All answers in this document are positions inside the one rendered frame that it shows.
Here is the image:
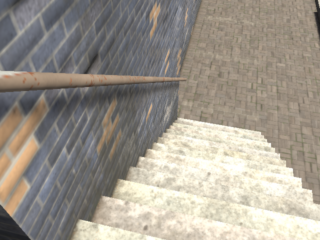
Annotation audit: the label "stairs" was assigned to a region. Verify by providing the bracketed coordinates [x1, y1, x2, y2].
[69, 117, 320, 240]

